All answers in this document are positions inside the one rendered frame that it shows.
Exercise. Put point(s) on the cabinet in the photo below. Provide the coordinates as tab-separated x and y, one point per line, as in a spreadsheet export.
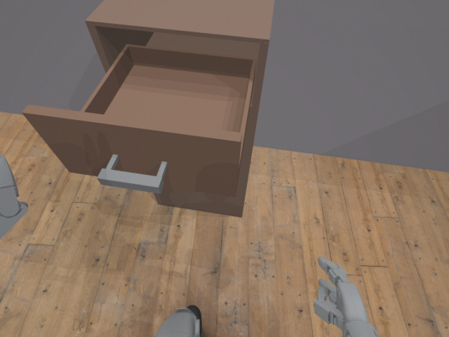
226	27

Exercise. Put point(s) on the drawer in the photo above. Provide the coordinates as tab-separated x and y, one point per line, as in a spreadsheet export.
187	108

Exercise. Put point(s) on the left robot thigh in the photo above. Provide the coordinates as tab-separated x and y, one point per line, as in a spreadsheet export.
180	324

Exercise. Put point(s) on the right robot forearm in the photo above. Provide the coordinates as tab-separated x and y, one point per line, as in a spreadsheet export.
358	328

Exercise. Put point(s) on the robot left hand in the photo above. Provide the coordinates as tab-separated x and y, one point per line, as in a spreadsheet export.
11	210

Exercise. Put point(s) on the handle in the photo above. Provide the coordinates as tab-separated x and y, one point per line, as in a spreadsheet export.
134	181

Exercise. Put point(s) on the left robot shin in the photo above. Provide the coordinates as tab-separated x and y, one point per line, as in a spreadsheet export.
185	310

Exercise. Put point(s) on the robot right hand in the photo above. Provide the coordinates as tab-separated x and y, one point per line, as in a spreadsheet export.
345	303

